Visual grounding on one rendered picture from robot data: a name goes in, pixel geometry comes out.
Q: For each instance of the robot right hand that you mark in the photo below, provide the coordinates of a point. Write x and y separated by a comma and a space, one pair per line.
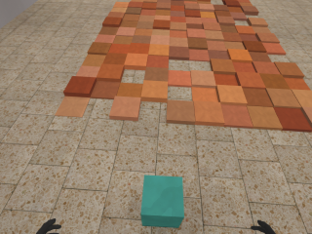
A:
264, 227

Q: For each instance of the robot left hand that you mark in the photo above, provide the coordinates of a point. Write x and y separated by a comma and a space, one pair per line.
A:
48, 226

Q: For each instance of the carton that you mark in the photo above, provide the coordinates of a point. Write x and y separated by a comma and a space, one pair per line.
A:
162, 202

